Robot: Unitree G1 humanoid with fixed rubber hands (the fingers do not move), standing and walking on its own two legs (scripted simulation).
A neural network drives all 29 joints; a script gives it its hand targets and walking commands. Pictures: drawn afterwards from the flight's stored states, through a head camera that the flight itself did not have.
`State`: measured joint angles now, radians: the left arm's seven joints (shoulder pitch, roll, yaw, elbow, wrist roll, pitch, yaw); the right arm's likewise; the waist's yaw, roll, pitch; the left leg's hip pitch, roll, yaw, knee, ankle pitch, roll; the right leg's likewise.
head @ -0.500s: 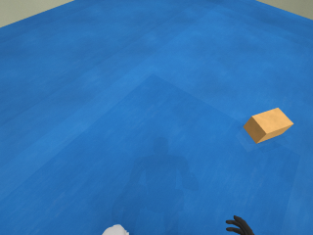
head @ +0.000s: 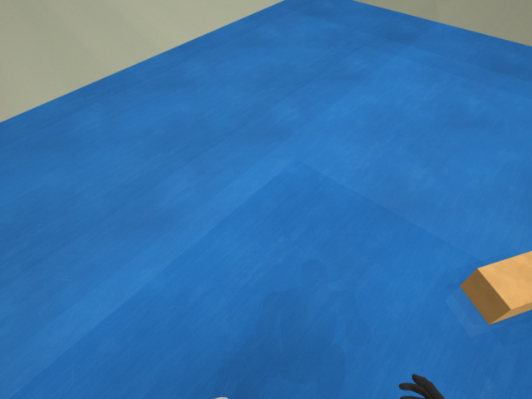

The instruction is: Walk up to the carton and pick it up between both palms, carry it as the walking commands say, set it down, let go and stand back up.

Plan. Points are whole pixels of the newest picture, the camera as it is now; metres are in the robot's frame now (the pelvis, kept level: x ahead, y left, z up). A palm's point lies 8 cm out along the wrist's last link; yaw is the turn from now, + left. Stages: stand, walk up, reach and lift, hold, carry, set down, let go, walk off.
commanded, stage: walk up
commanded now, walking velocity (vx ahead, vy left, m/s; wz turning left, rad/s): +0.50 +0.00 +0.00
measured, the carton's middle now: (512, 286) +0.65 -0.91 -0.68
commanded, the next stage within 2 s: none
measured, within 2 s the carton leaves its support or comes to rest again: neither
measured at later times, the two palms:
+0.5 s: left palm (202, 296) +0.32 +0.15 -0.11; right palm (473, 347) +0.25 -0.35 -0.14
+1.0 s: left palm (227, 265) +0.41 +0.11 -0.14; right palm (459, 308) +0.32 -0.34 -0.13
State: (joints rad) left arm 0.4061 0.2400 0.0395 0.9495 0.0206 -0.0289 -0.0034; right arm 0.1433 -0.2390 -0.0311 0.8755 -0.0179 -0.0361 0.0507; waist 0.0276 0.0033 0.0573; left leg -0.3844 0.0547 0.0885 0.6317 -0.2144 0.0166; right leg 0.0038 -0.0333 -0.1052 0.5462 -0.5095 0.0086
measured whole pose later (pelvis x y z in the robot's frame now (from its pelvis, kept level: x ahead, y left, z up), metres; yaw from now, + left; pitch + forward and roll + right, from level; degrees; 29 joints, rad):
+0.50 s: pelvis +0.20 -0.09 +0.00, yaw -5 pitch +0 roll +1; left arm 0.16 0.21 0.02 0.81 0.00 -0.02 0.01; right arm 0.15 -0.25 -0.06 0.88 0.00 0.03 -0.02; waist -0.01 0.03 0.16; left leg -0.43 0.04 0.01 1.05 -0.54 -0.02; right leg -0.37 0.01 -0.04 0.70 -0.34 -0.06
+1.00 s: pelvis +0.28 -0.10 +0.00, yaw -19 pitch -3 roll +2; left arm 0.14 0.22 0.03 0.92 0.00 0.05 -0.02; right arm 0.07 -0.16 -0.04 0.93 -0.02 0.04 -0.02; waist 0.08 -0.06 0.23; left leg -0.21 0.10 0.29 0.66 -0.39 0.00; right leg -0.35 -0.09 -0.01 0.75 -0.42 0.02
